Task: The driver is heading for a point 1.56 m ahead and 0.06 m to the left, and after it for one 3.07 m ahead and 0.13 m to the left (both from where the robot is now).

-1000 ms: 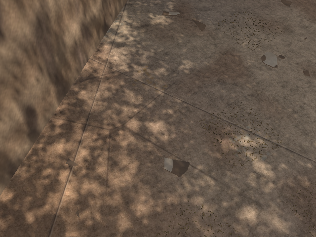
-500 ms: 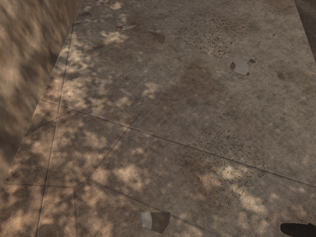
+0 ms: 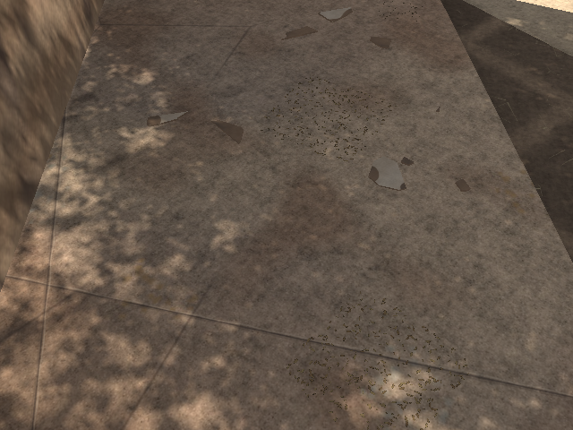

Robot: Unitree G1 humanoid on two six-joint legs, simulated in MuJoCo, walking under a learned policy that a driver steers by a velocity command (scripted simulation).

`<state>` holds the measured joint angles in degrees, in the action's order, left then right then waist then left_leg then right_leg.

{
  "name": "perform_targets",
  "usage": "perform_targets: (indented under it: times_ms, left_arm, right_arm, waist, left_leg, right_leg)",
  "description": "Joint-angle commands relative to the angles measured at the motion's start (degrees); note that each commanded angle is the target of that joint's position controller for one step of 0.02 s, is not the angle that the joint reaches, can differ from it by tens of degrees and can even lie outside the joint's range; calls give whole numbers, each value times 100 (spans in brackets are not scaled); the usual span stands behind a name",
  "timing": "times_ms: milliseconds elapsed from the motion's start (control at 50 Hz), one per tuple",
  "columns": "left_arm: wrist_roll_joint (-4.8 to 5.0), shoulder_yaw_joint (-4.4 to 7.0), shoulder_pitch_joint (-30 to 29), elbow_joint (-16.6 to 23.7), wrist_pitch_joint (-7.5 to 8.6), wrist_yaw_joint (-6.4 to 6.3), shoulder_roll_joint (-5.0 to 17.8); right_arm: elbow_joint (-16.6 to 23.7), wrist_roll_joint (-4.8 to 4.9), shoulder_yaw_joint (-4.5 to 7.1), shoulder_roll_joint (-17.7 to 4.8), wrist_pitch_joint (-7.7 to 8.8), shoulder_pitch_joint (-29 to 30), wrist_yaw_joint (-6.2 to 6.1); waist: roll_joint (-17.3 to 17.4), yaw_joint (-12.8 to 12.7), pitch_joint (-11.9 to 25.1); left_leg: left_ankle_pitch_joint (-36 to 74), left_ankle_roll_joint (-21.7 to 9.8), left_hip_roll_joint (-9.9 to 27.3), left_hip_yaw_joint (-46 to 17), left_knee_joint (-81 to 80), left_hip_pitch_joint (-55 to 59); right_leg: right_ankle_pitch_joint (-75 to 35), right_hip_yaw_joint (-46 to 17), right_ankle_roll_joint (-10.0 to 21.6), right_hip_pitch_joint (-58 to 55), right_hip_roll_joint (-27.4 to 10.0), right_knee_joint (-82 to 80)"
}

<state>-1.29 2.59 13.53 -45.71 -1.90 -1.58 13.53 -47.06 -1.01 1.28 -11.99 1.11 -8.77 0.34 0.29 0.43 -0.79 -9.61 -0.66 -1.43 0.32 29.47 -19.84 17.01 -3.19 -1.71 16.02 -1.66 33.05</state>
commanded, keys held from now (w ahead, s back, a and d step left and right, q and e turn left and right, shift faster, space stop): no key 0.68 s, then w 0.32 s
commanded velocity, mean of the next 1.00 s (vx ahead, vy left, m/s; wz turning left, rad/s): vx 0.08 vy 0.00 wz -0.01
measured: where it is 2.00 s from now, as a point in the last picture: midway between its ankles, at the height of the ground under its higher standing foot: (310, 394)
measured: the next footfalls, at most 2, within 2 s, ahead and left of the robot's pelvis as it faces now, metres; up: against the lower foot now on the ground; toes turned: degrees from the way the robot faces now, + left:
right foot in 1.40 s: +0.47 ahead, -0.13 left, +0.00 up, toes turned -2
left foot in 1.94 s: +0.78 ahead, +0.11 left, +0.00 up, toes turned +3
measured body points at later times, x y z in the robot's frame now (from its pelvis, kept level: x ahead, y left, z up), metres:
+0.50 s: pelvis +0.04 -0.02 +0.00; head +0.05 -0.02 +0.45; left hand +0.11 +0.24 -0.14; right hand +0.14 -0.27 -0.14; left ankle +0.07 +0.11 -0.73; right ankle +0.01 -0.14 -0.73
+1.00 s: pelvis +0.09 +0.01 +0.00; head +0.10 +0.03 +0.45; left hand +0.11 +0.28 -0.15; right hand +0.11 -0.25 -0.14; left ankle +0.07 +0.10 -0.73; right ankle +0.01 -0.13 -0.68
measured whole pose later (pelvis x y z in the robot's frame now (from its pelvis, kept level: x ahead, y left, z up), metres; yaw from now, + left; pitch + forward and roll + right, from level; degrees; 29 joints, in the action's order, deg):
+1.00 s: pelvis +0.09 +0.01 +0.00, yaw +1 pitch +0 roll +0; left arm 2.3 3.3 19.6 -57.4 3.5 -1.3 13.9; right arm -62.8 0.8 3.3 -12.8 5.7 -16.5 0.7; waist -1.8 1.1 0.3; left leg -19.2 -3.2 -1.4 2.7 31.8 -12.4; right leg 26.3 -2.9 1.8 17.5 -0.3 55.2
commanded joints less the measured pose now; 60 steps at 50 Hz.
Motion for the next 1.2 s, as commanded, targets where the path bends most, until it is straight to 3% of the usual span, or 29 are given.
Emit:
perform_targets:
  times_ms: [20, 100, 240, 380, 680, 700, 720, 760, 800, 820, 840, 860, 900, 920, 940, 960, 980, 1000, 1020, 1060, 1120, 1200]
  left_arm:
    - [-18, 130, -38, 237, 183, -12, 576]
    - [67, 130, 156, 130, 317, -19, 569]
    - [97, 122, 228, -28, 295, -32, 522]
    - [105, 112, 235, -265, 283, -43, 462]
    - [97, 51, 340, -864, 288, -76, 379]
    - [100, 41, 476, -966, 279, -78, 333]
    - [133, 69, 531, -1012, 262, -88, 418]
    - [189, 134, 550, -959, 274, -114, 649]
    - [262, 215, 873, -1030, 391, -105, 903]
    - [284, 263, 834, -1045, 450, -98, 1016]
    - [279, 254, 716, -1016, 499, -84, 967]
    - [285, 230, 525, -961, 532, -58, 879]
    - [324, 196, 96, -828, 531, -2, 777]
    - [304, 155, -69, -733, 560, 11, 639]
    - [282, 74, -156, -556, 630, 4, 296]
    - [344, 93, -279, -391, 724, -14, 333]
    - [429, 138, -211, -416, 778, 24, 502]
    - [437, 127, -104, -507, 814, 83, 466]
    - [391, 147, -101, -550, 839, 94, 458]
    - [295, 224, -268, -537, 817, 127, 554]
    - [250, 183, -656, -408, 736, 177, 330]
    - [275, 53, -1620, -60, 726, 246, 158]
  right_arm:
    - [291, 22, 161, -607, 72, 204, -77]
    - [106, 29, 172, -574, 82, 79, -85]
    - [-221, 83, 205, -626, 18, 87, -112]
    - [-552, 104, 225, -673, -71, 141, -186]
    - [-1158, 109, 222, -637, -158, 192, -255]
    - [-1250, 107, 204, -566, -165, 82, -253]
    - [-1295, 140, 219, -598, -175, 47, -258]
    - [-1251, 178, 245, -667, -116, 141, -259]
    - [-1118, 219, 211, -472, 79, 371, -196]
    - [-1081, 237, 201, -415, 173, 401, -146]
    - [-1073, 264, 204, -414, 253, 345, -96]
    - [-1108, 295, 201, -390, 318, 193, -54]
    - [-1461, 300, 260, -422, 381, -662, -24]
    - [-1664, 245, 343, -642, 386, -1245, -24]
    - [-1800, 242, 492, -1206, 399, -1977, -23]
    - [-1838, 154, 470, -1372, 469, -2356, 58]
    - [-1701, 117, 327, -1003, 543, -1824, 61]
    - [-1538, 130, 255, -767, 582, -1461, 70]
    - [-1439, 139, 228, -763, 590, -1226, 90]
    - [-1399, 120, 119, -519, 535, -1222, 81]
    - [-1443, 93, 99, -643, 449, -1603, -33]
    - [-1372, 95, 134, -902, 395, -1739, -138]
  waist:
    - [-561, 43, -89]
    - [-279, -17, 142]
    - [-34, -44, 280]
    - [-24, -24, 224]
    - [-50, -3, -26]
    - [-83, -11, 80]
    - [-154, -23, -44]
    - [-376, -100, -487]
    - [-900, -235, -772]
    - [-1125, -221, -911]
    - [-1111, -136, -993]
    - [-1041, 5, -1008]
    - [-770, 433, -777]
    - [-282, 609, -548]
    - [1205, 766, -243]
    - [1729, 818, -88]
    - [925, 482, -369]
    - [614, 320, -458]
    - [415, 208, -491]
    - [420, 161, -460]
    - [426, 240, -432]
    - [456, 410, -608]
  left_leg:
    - [-645, -64, 301, -320, -369, 502]
    - [209, -139, 309, -302, -203, 583]
    - [941, -130, 351, -319, -34, 838]
    - [1032, -113, 367, -330, -32, 956]
    - [560, -51, 324, -289, -268, 987]
    - [-69, -53, 240, -200, -273, 1020]
    - [-1051, -77, 96, -68, -160, 869]
    - [-2419, -151, -35, 53, 150, 169]
    - [-1869, -129, -84, 294, 956, -463]
    - [-1451, -181, 63, 221, 1385, -598]
    - [-1413, -280, 214, 104, 1467, -624]
    - [-1502, -376, 258, 121, 1152, -432]
    - [-1095, -430, 55, 291, -39, 1117]
    - [-903, -467, 322, -284, -368, 1872]
    - [-1785, -1007, 1379, -2265, -1358, 2666]
    - [-2035, -1658, 2324, -4279, -2090, 2929]
    - [-2057, -1624, 2406, -4041, -1976, 2692]
    - [-1947, -1407, 2125, -3302, -1952, 2521]
    - [-1612, -1213, 1910, -2732, -2019, 2377]
    - [-426, -958, 1551, -1804, -2144, 2143]
    - [749, -995, 1355, -1123, -2234, 2118]
    - [859, -965, 1241, -643, -2434, 1624]
  right_leg:
    - [798, -322, 322, 601, -243, -1090]
    - [-308, -225, 253, 161, -188, -748]
    - [-1055, -114, 264, -62, -102, -568]
    - [-1229, -33, 257, -134, -43, -618]
    - [-731, 79, 234, -111, 28, -921]
    - [-100, 110, 260, -152, 64, -1012]
    - [849, 75, 358, -47, 87, -1083]
    - [2519, -405, 681, 184, -189, -1395]
    - [3218, -1549, 1132, -38, -983, -2047]
    - [3174, -2099, 1367, -12, -1405, -2279]
    - [2912, -2255, 1453, 66, -1565, -2314]
    - [2537, -2052, 1374, 112, -1499, -2196]
    - [1733, -1128, 976, 689, -885, -1570]
    - [840, -566, 747, 1076, -480, -621]
    - [458, 440, 338, 1995, 265, 1350]
    - [1523, 136, 298, 2807, 506, 2792]
    - [1278, -253, 438, 3202, 97, 3582]
    - [683, -261, 577, 3274, -148, 3723]
    - [168, -157, 641, 3267, -333, 3531]
    - [-434, -1, 575, 2915, -532, 2965]
    - [-888, 292, 318, 2863, -479, 2187]
    - [-1705, 523, 172, 2300, -255, 622]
